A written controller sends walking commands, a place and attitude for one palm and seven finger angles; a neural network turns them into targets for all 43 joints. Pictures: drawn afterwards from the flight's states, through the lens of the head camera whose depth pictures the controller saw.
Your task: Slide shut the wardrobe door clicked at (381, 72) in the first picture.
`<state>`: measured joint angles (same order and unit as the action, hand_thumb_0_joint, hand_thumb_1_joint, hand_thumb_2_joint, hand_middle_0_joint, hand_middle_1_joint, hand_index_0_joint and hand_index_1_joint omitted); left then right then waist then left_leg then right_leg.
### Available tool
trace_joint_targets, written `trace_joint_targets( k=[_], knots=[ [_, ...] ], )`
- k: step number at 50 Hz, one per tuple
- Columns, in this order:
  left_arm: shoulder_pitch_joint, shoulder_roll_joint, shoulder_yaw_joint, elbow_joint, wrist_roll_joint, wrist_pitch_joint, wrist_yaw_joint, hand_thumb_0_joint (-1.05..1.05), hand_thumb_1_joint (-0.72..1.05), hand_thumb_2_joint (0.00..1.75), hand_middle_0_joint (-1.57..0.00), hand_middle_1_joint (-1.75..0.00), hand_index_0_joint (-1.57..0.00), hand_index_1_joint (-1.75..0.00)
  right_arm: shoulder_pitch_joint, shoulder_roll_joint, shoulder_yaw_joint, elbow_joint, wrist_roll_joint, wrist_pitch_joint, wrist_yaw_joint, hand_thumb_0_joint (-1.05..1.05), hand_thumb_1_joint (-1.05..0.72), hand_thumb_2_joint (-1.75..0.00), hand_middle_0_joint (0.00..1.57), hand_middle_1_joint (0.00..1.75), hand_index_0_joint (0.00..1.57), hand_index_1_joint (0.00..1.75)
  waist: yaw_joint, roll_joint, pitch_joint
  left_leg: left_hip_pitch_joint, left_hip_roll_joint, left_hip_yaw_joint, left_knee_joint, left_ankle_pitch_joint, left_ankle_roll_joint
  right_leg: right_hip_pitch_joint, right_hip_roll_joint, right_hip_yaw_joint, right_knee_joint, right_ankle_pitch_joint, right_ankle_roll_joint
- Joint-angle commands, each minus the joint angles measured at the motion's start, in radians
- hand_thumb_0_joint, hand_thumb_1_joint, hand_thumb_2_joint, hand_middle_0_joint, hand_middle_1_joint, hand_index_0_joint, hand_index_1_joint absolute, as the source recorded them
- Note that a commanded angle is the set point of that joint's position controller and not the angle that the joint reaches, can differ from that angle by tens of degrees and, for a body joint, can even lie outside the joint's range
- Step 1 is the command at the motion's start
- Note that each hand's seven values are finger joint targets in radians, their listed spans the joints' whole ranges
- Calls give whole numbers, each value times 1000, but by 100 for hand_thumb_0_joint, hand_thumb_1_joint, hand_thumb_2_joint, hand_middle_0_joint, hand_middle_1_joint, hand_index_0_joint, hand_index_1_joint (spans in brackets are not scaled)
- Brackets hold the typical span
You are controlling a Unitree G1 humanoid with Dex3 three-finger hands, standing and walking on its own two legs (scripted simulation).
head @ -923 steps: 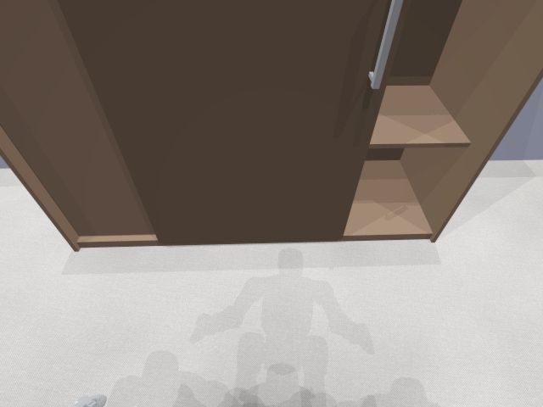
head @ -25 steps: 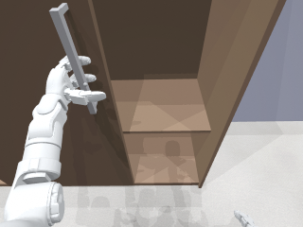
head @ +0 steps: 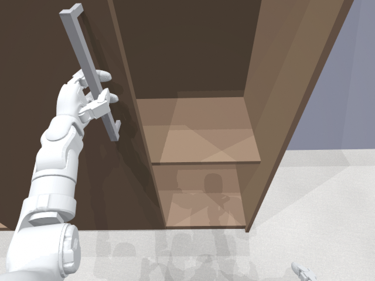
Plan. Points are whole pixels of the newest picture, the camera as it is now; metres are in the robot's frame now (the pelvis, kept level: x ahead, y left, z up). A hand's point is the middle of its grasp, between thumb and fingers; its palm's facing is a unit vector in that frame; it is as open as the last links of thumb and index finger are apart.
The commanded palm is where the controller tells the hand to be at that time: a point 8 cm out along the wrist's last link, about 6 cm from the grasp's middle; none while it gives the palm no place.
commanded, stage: grip the handle and tug to test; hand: left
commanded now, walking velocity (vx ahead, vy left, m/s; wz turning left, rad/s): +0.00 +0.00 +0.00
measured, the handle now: (99, 84) +0.48 +0.20 +0.20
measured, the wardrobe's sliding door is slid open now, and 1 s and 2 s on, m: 0.42 0.42 0.42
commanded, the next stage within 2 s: tug the door sideways, standing still in 0.66 s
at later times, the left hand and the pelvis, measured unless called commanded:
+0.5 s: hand (105, 104) +0.42 +0.18 +0.19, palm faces +0.04 -1.00 -0.01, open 5.5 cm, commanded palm +0.37 +0.23 +0.19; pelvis +0.01 +0.00 +0.00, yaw -1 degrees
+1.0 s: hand (106, 104) +0.42 +0.17 +0.19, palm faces +0.07 -1.00 -0.01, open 5.6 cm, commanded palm +0.40 +0.20 +0.19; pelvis +0.06 +0.00 +0.00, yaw +1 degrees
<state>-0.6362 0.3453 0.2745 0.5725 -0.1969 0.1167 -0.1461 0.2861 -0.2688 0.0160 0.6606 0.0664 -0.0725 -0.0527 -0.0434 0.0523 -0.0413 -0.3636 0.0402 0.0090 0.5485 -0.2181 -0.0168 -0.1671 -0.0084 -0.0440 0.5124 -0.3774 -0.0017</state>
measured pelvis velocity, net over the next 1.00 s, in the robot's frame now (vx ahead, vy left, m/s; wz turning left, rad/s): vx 0.06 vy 0.00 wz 0.02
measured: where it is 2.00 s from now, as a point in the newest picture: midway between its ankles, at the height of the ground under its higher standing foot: outside the picture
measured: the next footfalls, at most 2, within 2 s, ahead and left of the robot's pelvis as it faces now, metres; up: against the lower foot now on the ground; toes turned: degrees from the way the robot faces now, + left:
right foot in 1.52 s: +0.09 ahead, -0.10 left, +0.00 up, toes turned +2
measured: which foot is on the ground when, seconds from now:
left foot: down 0.00-1.00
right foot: down 0.00-1.00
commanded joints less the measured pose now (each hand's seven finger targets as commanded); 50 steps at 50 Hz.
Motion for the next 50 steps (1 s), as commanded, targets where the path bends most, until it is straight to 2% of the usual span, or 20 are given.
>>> trace_joint_targets(
  k=[1,4,6,8,10,13,16,17,19,21,24,25,28,30,32,35,38,39,45,50],
  knots=[
    [-423,221,33,-252,-10,-74,-24,0,90,90,-45,-140,-45,-140,-66,-128,-49,-147,7,-48,-9,0,-90,-90,20,30,20,30,0,-28,-295,339,-49,-7,-3,267,63,-108,39,1,-67,475,-12],
    [-457,226,31,-251,-14,-73,-23,0,90,90,-45,-140,-45,-140,-62,-131,-47,-140,7,-45,-10,0,-90,-90,20,30,20,30,-10,-32,-275,334,-50,-9,-3,251,64,-121,39,2,-75,462,-12],
    [-430,230,39,-266,-14,-69,-26,0,90,90,-45,-140,-45,-140,-72,-129,-46,-151,7,-43,-10,0,-90,-90,20,30,20,30,0,-3,-285,337,-50,-7,-4,258,61,-114,38,2,-70,465,-13],
    [-408,220,36,-264,-17,-66,-26,0,90,90,-45,-140,-45,-140,-72,-127,-44,-153,7,-41,-9,0,-90,-90,20,30,20,30,0,-32,-283,330,-51,-7,-2,269,64,-103,38,0,-70,486,-12],
    [-396,250,65,-283,-19,-64,-26,0,90,90,-45,-140,-45,-140,-74,-130,-47,-156,5,-39,-10,0,-90,-90,20,30,20,30,7,-32,-303,335,-51,-6,-1,291,64,-86,38,1,-64,512,-12],
    [-375,267,80,-276,-22,-55,-30,0,90,90,-45,-140,-45,-140,-76,-130,-44,-159,7,-33,-10,0,-90,-90,20,30,20,30,9,-23,-282,318,-54,-1,-1,279,65,-84,37,4,-70,513,-11],
    [-350,227,52,-331,-26,-51,-38,0,90,90,-45,-140,-45,-140,-86,-124,-46,-176,7,-32,-9,0,-90,-90,20,30,20,30,12,-4,-310,344,-52,-5,-1,311,61,-78,37,-1,-60,526,-13],
    [-305,232,61,-337,-24,-49,-34,0,90,90,-45,-140,-45,-140,-88,-123,-46,-178,5,-30,-7,0,-90,-90,20,30,20,30,23,-9,-313,342,-53,-3,1,323,63,-57,37,-3,-63,533,-17],
    [-288,204,43,-368,-28,-44,-31,0,90,90,-45,-140,-45,-140,-97,-121,-47,-187,7,-30,-4,0,-90,-90,20,30,20,30,18,-18,-308,349,-51,-2,-1,323,63,-71,39,-4,-62,540,-12],
    [-220,239,89,-399,-34,-38,-27,0,90,90,-45,-140,-45,-140,-103,-126,-50,-197,5,-29,-1,0,-90,-90,20,30,20,30,34,-43,-327,347,-49,-3,-1,354,64,-44,39,-7,-54,576,-12],
    [-150,220,81,-462,-38,-30,-30,0,90,90,-45,-140,-45,-140,-118,-122,-47,-212,6,-24,2,0,-90,-90,20,30,20,30,42,-34,-326,345,-50,6,-1,383,65,-20,37,-8,-47,621,-11],
    [-156,210,68,-500,-38,-30,-31,0,90,90,-45,-140,-45,-140,-125,-118,-46,-216,6,-25,4,0,-90,-90,20,30,20,30,41,3,-326,355,-51,7,-3,391,64,-26,36,-8,-47,622,-12],
    [-34,234,116,-549,-48,-14,-30,0,90,90,-45,-140,-45,-140,-134,-119,-47,-229,6,-24,7,0,-90,-90,20,30,20,30,56,-35,-330,346,-49,12,0,426,66,6,36,-15,-41,675,-8],
    [0,195,89,-615,-52,-1,-35,0,90,90,-45,-140,-45,-140,-149,-110,-45,-242,8,-25,8,0,-90,-90,20,30,20,30,55,4,-335,363,-51,18,6,460,66,1,34,-15,-36,702,-6],
    [70,229,128,-636,-59,14,-31,0,90,90,-45,-140,-45,-140,-147,-115,-45,-240,3,-20,8,0,-90,-90,20,30,20,30,67,-32,-333,349,-47,16,6,484,65,33,32,-20,-33,727,-7],
    [101,195,110,-719,-64,31,-28,0,90,90,-45,-140,-45,-140,-162,-106,-44,-256,6,-24,9,0,-90,-90,20,30,20,30,64,-2,-344,367,-47,20,9,527,64,25,30,-21,-24,760,-2],
    [195,218,150,-760,-73,47,-20,0,90,90,-45,-140,-45,-140,-169,-108,-43,-259,5,-25,10,0,-90,-90,20,30,20,30,75,-31,-344,353,-45,23,6,543,64,50,26,-25,-23,805,3],
    [112,176,93,-780,-70,46,-21,0,90,90,-45,-140,-45,-140,-177,-104,-39,-251,5,-26,8,0,-90,-90,20,30,20,30,59,-17,-327,359,-47,26,2,528,62,31,27,-25,-26,784,2],
    [-168,61,-48,-704,-42,76,21,0,90,90,-45,-140,-45,-140,-158,-105,-44,-185,0,-37,-8,0,-90,-90,20,30,20,30,2,11,-271,407,-44,0,8,496,58,-73,33,-25,-50,665,-7],
    [-197,-44,-154,-726,-14,76,47,0,90,90,-45,-140,-45,-140,-169,-94,-44,-173,-7,-37,-4,0,-90,-90,20,30,20,30,-1,0,-320,457,-46,-17,15,560,61,-66,28,-29,-35,689,-10]
  ],
)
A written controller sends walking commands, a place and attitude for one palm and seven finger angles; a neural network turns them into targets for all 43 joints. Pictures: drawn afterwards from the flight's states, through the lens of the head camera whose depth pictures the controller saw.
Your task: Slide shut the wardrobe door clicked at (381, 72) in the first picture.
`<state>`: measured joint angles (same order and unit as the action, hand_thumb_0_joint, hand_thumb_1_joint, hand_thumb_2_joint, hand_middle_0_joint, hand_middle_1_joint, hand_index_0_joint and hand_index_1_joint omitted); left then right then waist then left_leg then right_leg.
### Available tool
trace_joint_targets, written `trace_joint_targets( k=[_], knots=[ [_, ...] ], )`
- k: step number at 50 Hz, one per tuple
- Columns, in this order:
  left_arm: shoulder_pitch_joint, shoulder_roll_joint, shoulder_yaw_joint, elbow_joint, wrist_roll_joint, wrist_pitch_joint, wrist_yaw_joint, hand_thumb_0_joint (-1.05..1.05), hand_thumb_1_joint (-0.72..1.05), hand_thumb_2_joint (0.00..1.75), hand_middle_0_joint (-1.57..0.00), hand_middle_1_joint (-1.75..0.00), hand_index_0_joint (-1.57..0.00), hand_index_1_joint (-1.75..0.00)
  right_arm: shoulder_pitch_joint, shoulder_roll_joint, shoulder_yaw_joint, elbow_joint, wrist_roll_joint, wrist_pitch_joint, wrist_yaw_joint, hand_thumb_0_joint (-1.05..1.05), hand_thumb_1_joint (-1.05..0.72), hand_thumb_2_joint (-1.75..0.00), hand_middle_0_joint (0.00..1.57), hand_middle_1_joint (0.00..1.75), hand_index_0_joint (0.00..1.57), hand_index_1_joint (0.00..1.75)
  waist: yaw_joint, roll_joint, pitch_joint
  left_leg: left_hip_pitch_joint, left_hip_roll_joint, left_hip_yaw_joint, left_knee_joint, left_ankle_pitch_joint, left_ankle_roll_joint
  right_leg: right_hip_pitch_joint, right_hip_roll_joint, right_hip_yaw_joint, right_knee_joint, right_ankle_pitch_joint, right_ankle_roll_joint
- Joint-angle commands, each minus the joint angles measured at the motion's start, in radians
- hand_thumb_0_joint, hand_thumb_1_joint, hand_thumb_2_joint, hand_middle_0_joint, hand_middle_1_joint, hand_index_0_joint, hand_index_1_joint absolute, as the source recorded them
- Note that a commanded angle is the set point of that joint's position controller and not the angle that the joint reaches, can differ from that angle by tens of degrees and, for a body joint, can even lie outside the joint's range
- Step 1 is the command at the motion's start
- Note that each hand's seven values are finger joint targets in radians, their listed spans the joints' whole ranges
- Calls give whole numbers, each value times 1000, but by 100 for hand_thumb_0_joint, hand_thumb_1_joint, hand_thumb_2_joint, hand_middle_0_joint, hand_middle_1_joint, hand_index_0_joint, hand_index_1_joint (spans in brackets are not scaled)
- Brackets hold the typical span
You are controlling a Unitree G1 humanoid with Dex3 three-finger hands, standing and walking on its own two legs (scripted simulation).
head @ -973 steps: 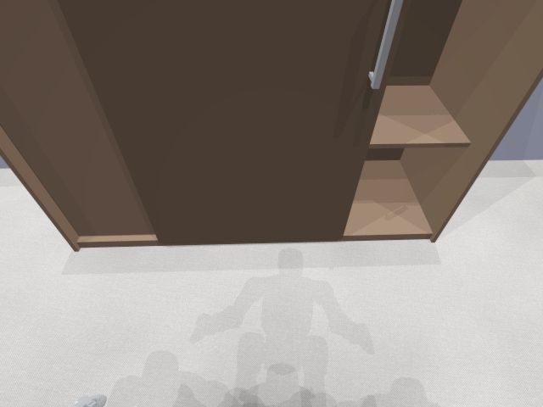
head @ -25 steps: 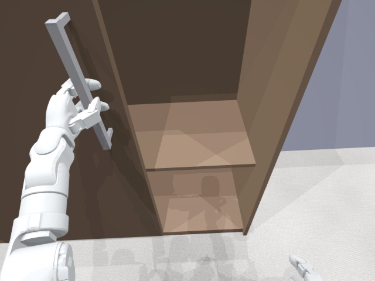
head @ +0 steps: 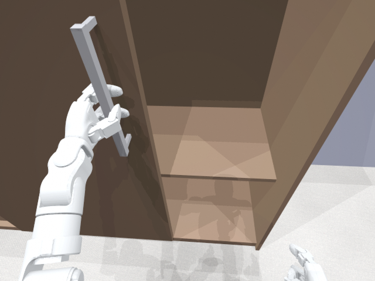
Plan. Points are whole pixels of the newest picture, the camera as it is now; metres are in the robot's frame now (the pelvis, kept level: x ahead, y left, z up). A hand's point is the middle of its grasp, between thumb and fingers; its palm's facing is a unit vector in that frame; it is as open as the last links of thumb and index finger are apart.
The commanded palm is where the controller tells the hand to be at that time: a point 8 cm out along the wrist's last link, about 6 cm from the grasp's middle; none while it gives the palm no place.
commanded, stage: tug the door sideways, standing still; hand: left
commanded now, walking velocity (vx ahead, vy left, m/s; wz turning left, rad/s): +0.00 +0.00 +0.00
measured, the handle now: (110, 99) +0.42 +0.19 +0.20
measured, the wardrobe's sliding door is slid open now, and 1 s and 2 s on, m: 0.42 0.42 0.20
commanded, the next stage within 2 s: step sideways, sliding the door along in 0.18 s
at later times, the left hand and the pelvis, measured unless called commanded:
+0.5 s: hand (118, 122) +0.37 +0.16 +0.18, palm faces +0.19 -0.96 -0.22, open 6.0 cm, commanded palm +0.35 +0.19 +0.19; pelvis -0.02 -0.01 +0.00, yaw +0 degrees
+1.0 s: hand (128, 118) +0.38 +0.15 +0.18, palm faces +0.34 -0.94 -0.02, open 6.0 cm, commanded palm +0.35 +0.12 +0.17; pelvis -0.02 -0.08 +0.00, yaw +5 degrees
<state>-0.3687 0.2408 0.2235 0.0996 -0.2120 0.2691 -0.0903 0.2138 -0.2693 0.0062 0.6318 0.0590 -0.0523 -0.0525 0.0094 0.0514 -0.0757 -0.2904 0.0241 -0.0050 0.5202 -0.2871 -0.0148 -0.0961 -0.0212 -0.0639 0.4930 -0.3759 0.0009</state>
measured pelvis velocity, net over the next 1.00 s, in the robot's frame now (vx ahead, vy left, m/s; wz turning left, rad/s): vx -0.02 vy -0.08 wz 0.08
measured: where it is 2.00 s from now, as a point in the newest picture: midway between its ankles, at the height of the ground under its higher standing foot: outside the picture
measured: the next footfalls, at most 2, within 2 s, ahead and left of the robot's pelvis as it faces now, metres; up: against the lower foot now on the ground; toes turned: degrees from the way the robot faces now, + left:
right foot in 0.52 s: +0.03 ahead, -0.10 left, +0.00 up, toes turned +0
right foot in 1.08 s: +0.12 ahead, -0.26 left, +0.00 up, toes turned +3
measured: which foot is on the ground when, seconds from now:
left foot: down 0.00-1.00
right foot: down 0.00-0.38, up 0.40-0.50, down 0.52-0.74, up 0.76-1.00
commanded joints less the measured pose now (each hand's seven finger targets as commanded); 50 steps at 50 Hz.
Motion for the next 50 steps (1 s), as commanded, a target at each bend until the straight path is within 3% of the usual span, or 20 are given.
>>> trace_joint_targets(
  k=[1,14,15,16,19,22,25,27,28,29,30,32,35,36,37,38,39,41,47,50],
  knots=[
    [-469,39,-122,-252,4,-77,-8,0,90,90,-45,-140,-45,-140,-100,-90,-34,-145,1,-57,-2,0,-90,-90,20,30,20,30,-54,-5,-289,388,-30,-8,44,624,58,-144,41,-11,-15,675,-12],
    [-618,-137,-338,-289,41,-141,10,0,90,90,-45,-140,-45,-140,-136,-56,-22,-140,-7,-79,27,0,-90,-90,20,30,20,30,-76,-9,-290,431,-27,-59,46,586,51,-198,45,-14,-10,564,-25],
    [-685,430,99,-335,118,-262,118,0,90,90,-45,-140,-45,-140,-79,-113,-20,-125,-28,-55,-2,0,-90,-90,20,30,20,30,8,38,-186,381,50,-77,26,644,106,-236,27,31,16,481,8],
    [-585,156,-102,-251,129,-294,119,0,90,90,-45,-140,-45,-140,-84,-66,-9,-118,-45,-37,2,0,-90,-90,20,30,20,30,-13,11,-182,422,54,-107,32,719,119,-252,43,16,80,482,19],
    [-545,107,-141,-274,125,-326,125,0,90,90,-45,-140,-45,-140,-76,-65,-29,-144,-63,-13,21,0,-90,-90,20,30,20,30,-37,163,-257,663,198,-231,-16,1046,187,-474,78,61,375,-53,24],
    [-543,172,-99,-276,131,-335,142,0,90,90,-45,-140,-45,-140,-105,-64,-29,-174,-58,16,27,0,-90,-90,20,30,20,30,-21,126,-256,556,222,-204,25,851,175,-384,36,78,201,-101,3],
    [-586,167,-112,-247,142,-366,136,0,90,90,-45,-140,-45,-140,-138,-57,-23,-195,-34,21,22,0,-90,-90,20,30,20,30,-24,92,-255,265,153,-62,101,481,103,-64,26,40,-82,165,-2],
    [-606,196,-104,-184,155,-369,141,0,90,90,-45,-140,-45,-140,-152,-50,-24,-178,-27,20,11,0,-90,-90,20,30,20,30,-10,-95,-206,8,58,6,236,120,71,62,-60,108,-129,266,-44],
    [-597,197,-85,-140,148,-366,147,0,90,90,-45,-140,-45,-140,-121,-48,-48,-165,-17,23,10,0,-90,-90,20,30,20,30,-17,-361,-158,-86,-19,30,392,-82,37,36,-171,305,-203,214,-116],
    [-624,163,-105,-134,144,-386,149,0,90,90,-45,-140,-45,-140,-144,-56,-60,-156,-16,13,7,0,-90,-90,20,30,20,30,-1,-390,-117,-161,-38,-7,548,-222,31,48,-243,390,-200,327,-186],
    [-647,115,-140,-132,143,-408,150,0,90,90,-45,-140,-45,-140,-157,-40,-53,-143,-14,0,1,0,-90,-90,20,30,20,30,-3,-261,-99,-197,-18,-40,601,-247,31,71,-266,397,-149,469,-225],
    [-681,79,-173,-171,156,-444,159,0,90,90,-45,-140,-45,-140,-146,-18,-37,-110,-22,-8,-1,0,-90,-90,20,30,20,30,-20,-113,-139,-168,17,-32,429,-233,43,145,-261,304,-49,737,-220],
    [-660,49,-205,-206,145,-464,172,0,90,90,-45,-140,-45,-140,-116,-31,-50,-111,-25,8,-7,0,-90,-90,20,30,20,30,-46,-81,-225,197,32,58,-54,159,46,38,-160,124,123,743,-128],
    [-662,32,-222,-224,132,-466,171,0,90,90,-45,-140,-45,-140,-101,-68,-74,-120,-28,11,-4,0,-90,-90,20,30,20,30,-59,16,-255,461,152,-56,-125,412,92,-191,-91,55,276,567,-61],
    [-662,-4,-264,-225,119,-464,163,0,90,90,-45,-140,-45,-140,-105,-110,-93,-143,-23,21,15,0,-90,-90,20,30,20,30,-56,252,-253,645,407,-361,-90,798,205,-471,7,43,464,31,-6],
    [-694,-32,-274,-206,125,-465,147,0,90,90,-45,-140,-45,-140,-110,-69,-79,-150,-24,25,46,0,-90,-90,20,30,20,30,-47,175,-233,602,465,-440,-75,820,266,-506,38,145,642,-126,-12],
    [-743,51,-215,-266,134,-473,143,0,90,90,-45,-140,-45,-140,-136,-54,-80,-144,-29,24,47,0,-90,-90,20,30,20,30,-45,117,-186,589,451,-412,-43,793,278,-582,3,167,667,-108,-9],
    [-746,29,-232,-270,142,-470,135,0,90,90,-45,-140,-45,-140,-141,-71,-86,-131,-26,25,56,0,-90,-90,20,30,20,30,-45,103,-157,562,413,-306,-22,726,247,-608,-35,153,591,-80,-4],
    [-769,-105,-379,-227,143,-457,109,0,90,90,-45,-140,-45,-140,-131,-85,-86,-166,-5,-1,63,0,-90,-90,20,30,20,30,-60,223,-187,378,294,-17,-24,662,148,-259,16,-31,277,57,10],
    [-765,-119,-392,-230,135,-458,110,0,90,90,-45,-140,-45,-140,-143,-78,-84,-183,1,-4,68,0,-90,-90,20,30,20,30,-53,242,-194,413,288,0,66,723,112,-166,40,-49,125,116,4]
  ],
)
